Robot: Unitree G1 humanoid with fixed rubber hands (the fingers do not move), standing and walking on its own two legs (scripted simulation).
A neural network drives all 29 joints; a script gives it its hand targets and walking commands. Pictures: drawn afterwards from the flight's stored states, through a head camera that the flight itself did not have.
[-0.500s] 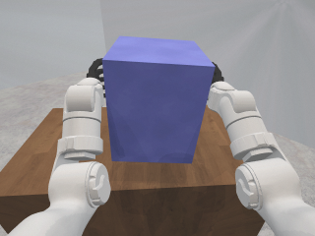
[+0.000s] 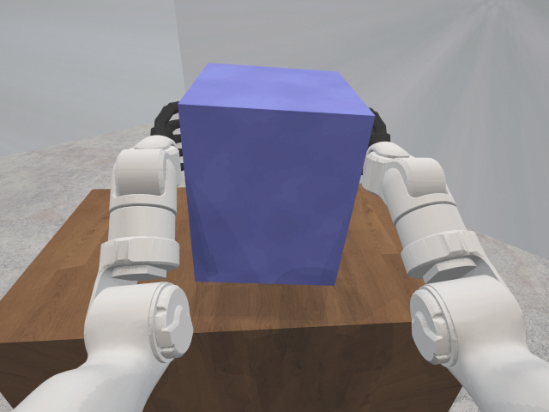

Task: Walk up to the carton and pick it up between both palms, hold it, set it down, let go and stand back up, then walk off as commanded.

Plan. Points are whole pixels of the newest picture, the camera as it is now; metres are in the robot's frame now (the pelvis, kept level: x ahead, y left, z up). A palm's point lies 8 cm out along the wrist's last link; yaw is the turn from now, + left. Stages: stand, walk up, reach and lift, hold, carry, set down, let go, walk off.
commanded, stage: hold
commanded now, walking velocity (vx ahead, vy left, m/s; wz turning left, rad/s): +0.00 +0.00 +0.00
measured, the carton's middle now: (269, 171) +0.39 +0.01 +0.26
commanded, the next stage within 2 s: set down in 0.38 s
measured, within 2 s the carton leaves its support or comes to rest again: neither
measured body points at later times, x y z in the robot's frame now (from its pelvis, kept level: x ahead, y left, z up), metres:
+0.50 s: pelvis +0.00 +0.00 +0.00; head -0.10 +0.02 +0.44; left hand +0.39 +0.16 +0.30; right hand +0.38 -0.13 +0.30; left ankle +0.08 +0.16 -0.74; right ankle +0.01 -0.09 -0.74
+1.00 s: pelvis +0.01 +0.00 +0.00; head -0.05 +0.02 +0.45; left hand +0.42 +0.17 +0.28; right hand +0.42 -0.13 +0.27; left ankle +0.08 +0.16 -0.74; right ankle +0.01 -0.09 -0.74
